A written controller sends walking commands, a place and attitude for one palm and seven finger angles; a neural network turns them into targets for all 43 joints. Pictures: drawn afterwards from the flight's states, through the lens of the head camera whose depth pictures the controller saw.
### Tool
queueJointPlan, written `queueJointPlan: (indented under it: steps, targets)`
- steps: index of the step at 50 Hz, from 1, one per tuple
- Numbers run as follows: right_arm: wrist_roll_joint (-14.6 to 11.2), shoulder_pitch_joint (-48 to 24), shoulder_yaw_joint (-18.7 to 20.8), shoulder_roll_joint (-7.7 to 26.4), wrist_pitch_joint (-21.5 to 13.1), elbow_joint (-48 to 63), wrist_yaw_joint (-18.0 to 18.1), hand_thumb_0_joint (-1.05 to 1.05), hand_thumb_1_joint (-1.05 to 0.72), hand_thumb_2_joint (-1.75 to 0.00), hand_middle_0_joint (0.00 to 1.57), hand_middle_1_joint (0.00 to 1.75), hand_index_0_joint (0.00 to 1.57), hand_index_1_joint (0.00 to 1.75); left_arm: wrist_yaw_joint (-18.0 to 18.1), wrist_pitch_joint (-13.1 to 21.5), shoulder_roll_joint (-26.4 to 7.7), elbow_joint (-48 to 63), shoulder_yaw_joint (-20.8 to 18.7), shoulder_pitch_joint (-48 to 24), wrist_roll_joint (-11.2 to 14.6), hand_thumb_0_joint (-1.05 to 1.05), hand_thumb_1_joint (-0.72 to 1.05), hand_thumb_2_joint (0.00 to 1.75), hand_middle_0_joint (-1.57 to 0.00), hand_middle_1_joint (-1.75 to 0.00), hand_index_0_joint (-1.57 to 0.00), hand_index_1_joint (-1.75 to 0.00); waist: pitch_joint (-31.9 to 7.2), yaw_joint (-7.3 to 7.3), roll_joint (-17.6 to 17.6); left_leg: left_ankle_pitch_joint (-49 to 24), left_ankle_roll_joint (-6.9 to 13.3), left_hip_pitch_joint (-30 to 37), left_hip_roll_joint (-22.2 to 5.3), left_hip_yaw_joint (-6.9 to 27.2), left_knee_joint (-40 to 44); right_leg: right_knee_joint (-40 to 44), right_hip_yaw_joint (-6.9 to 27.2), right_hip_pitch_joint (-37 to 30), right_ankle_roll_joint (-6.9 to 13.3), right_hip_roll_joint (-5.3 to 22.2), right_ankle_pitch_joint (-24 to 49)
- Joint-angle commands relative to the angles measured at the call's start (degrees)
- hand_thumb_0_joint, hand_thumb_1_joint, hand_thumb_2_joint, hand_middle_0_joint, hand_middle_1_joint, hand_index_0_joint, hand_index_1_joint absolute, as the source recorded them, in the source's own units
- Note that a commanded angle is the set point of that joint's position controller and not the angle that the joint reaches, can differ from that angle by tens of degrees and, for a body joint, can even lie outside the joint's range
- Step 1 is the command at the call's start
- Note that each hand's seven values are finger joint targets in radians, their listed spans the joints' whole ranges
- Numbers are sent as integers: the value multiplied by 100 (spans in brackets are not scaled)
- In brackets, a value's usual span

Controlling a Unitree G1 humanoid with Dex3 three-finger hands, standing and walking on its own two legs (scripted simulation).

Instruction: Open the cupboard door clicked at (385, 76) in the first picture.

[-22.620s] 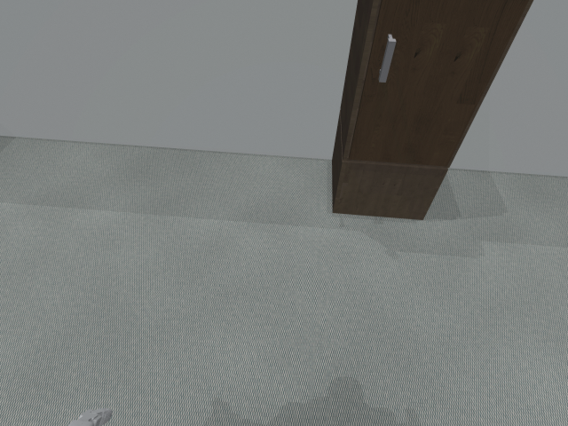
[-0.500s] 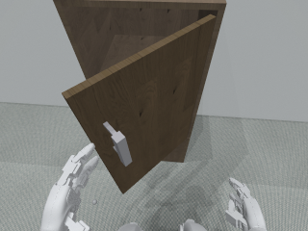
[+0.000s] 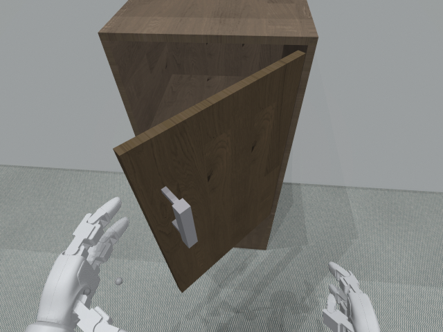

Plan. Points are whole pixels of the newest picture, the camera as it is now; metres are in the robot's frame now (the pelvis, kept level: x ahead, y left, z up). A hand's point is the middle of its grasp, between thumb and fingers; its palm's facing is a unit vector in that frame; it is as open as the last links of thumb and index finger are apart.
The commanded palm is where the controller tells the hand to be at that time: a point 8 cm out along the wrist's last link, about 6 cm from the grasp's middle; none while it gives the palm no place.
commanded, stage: draw the hand back to the body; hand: left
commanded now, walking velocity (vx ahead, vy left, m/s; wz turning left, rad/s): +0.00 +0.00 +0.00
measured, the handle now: (179, 217) +0.30 +0.10 +0.06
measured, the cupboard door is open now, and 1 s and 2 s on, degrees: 48 48 48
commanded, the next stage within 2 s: step back with the hand held close in 1.20 s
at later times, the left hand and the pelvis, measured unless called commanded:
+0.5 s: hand (44, 246) +0.20 +0.24 +0.16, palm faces +0.32 -0.86 -0.40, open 13.0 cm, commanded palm +0.15 +0.29 +0.18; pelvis +0.02 +0.02 +0.05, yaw +0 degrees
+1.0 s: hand (2, 212) +0.21 +0.27 +0.21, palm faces +0.45 -0.79 -0.41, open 7.8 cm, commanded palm +0.16 +0.31 +0.22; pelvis +0.02 +0.01 +0.06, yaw -1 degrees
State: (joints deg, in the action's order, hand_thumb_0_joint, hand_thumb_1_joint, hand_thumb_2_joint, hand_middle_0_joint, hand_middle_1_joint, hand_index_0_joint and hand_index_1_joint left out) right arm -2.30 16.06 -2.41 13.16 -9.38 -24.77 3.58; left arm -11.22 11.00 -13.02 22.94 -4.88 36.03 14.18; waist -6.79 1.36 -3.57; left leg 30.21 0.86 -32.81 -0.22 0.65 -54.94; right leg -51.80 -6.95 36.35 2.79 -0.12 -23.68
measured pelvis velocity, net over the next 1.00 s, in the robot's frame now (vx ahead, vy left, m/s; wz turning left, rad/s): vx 0.02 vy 0.01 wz -0.02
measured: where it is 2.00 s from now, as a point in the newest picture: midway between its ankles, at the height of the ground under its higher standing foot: outside the picture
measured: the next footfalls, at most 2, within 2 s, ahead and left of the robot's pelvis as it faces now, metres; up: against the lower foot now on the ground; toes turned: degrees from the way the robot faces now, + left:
none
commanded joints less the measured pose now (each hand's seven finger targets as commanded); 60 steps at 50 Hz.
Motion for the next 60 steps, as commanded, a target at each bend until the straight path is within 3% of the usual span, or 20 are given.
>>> queueJointPlan:
  steps: [1,6,7,8,10,11,14,16,25,29,37,39,41,44,48,49,51,56,57,60]
  targets:
    - [-32,-545,274,596,-455,883,69,0,-90,-90,20,30,20,30,-5,298,-704,1262,-765,-25,153,0,-50,30,-15,-30,-15,-30,-424,53,255,-1423,-13,-86,83,204,1048,1069,545,-1302,-134,26,809]
    - [-59,-606,234,617,-615,735,92,0,-90,-90,20,30,20,30,-162,191,-785,1372,-886,-235,283,0,-32,37,-16,-30,-16,-30,-426,52,134,-1646,-20,279,80,235,1242,1228,485,-1515,-140,17,1130]
    - [71,-578,297,575,-488,674,251,0,-90,-90,20,30,20,30,749,-26,-1807,1696,-1213,-264,-713,0,-29,39,-16,-30,-16,-30,-507,298,126,-1633,34,372,-19,102,1516,1512,785,-1857,-65,159,996]
    - [124,-569,234,437,-456,656,295,0,-90,-90,20,30,20,30,1123,-230,-1146,1568,-889,35,-790,0,-26,40,-16,-30,-16,-30,-126,153,152,-1559,20,443,32,81,1645,1726,748,-1789,-88,194,918]
    - [144,-614,193,450,-376,497,290,0,-90,-90,20,30,20,30,1502,-413,-941,1549,-648,24,-1042,0,-18,43,-16,-30,-16,-30,89,131,-26,-1819,46,740,-15,75,1804,1871,625,-1918,-94,202,1136]
    - [151,-650,193,464,-344,446,283,0,-90,-90,20,30,20,30,1613,-448,-1007,1552,-697,-6,-1105,0,-15,45,-16,-30,-16,-30,92,139,-85,-1893,38,897,-36,106,1930,1927,580,-1980,-102,195,1176]
    - [191,-801,167,516,-320,330,298,0,-90,-90,20,30,20,30,1803,-447,-1106,1522,-760,-292,-1223,0,-5,50,-17,-30,-17,-30,234,139,166,-2001,57,1230,-62,153,2283,2163,477,-2231,-111,164,1210]
    - [206,-833,168,510,-329,252,301,0,-90,-90,20,30,20,30,1877,-436,-1189,1521,-876,-327,-1269,0,2,52,-17,-30,-17,-30,187,161,68,-2112,52,1492,-67,136,2501,2277,483,-2437,-122,172,1314]
    - [268,-1029,177,553,-291,-67,210,0,-90,-90,20,30,20,30,1923,-393,-1320,1339,-1276,-633,-1296,0,34,66,-18,-30,-18,-30,363,251,60,-3242,-98,2175,-169,178,3196,2704,423,-3151,-110,141,1973]
    - [286,-1107,201,585,-240,-150,152,0,-90,-90,20,30,20,30,1912,-352,-1451,1352,-1505,-891,-1287,0,48,72,-19,-30,-19,-30,379,279,-139,-3470,-154,2356,-184,176,3377,2872,443,-3356,-86,135,2073]
    - [293,-1135,256,583,-100,-252,87,0,-90,-90,20,30,20,30,1904,-297,-1694,1334,-2005,-1242,-1207,0,76,84,-19,-30,-19,-30,285,305,-42,-3809,-171,2626,-187,119,3502,3040,494,-3587,-102,112,2425]
    - [288,-1165,270,600,-72,-295,88,0,-90,-90,20,30,20,30,1904,-279,-1758,1268,-2094,-1399,-1208,0,83,87,-20,-30,-20,-30,369,307,-184,-3776,-167,2622,-181,101,3526,3106,506,-3590,-83,121,2400]
    - [279,-1198,282,588,-38,-311,86,0,-90,-90,20,30,20,30,1912,-265,-1829,1173,-2236,-1492,-1167,0,90,90,-20,-30,-20,-30,356,322,-29,-3550,-117,2658,-173,69,3563,3147,522,-3590,-101,119,2344]
    - [270,-1231,305,607,15,-323,63,0,-90,-90,20,30,20,30,1844,-291,-1504,856,-1955,-1273,-1160,0,90,90,-20,-30,-20,-30,554,306,57,-3551,-76,2627,-184,54,3607,3215,502,-3542,-101,124,2331]
    - [272,-1241,326,610,18,-300,40,0,-90,-90,20,30,20,30,1851,-234,-1670,1149,-2024,-1436,-1180,0,90,90,-20,-30,-20,-30,317,310,8,-3410,-41,2709,-152,43,3607,3220,550,-3629,-120,116,2308]
    - [274,-1268,327,618,19,-322,59,0,-90,-90,20,30,20,30,1859,-245,-1730,1114,-2070,-1410,-1181,0,90,90,-20,-30,-20,-30,337,320,-157,-3394,-49,2706,-149,36,3616,3229,556,-3644,-105,132,2308]
    - [275,-1274,320,588,8,-307,68,0,-90,-90,20,30,20,30,1875,-232,-1777,1169,-2122,-1405,-1166,0,90,90,-20,-30,-20,-30,299,330,-23,-3252,-18,2700,-132,30,3611,3255,588,-3655,-110,124,2278]
    - [259,-1313,311,555,-19,-343,98,0,-90,-90,20,30,20,30,1881,-201,-1770,1073,-2124,-1498,-1164,0,90,90,-20,-30,-20,-30,569,308,-18,-2792,23,2623,-104,10,3660,3399,636,-3506,-113,120,1938]
    - [260,-1315,316,560,-45,-343,101,0,-90,-90,20,30,20,30,1883,-173,-1772,1177,-2107,-1555,-1174,0,90,90,-20,-30,-20,-30,481,302,-166,-2774,32,2680,-93,-17,3644,3411,653,-3519,-112,128,1933]
    - [266,-1301,322,564,-77,-388,106,0,-90,-90,20,30,20,30,1875,-170,-1695,1039,-2051,-1463,-1165,0,90,90,-20,-30,-20,-30,536,298,-12,-2766,41,2680,-102,3,3665,3429,642,-3501,-120,124,1917]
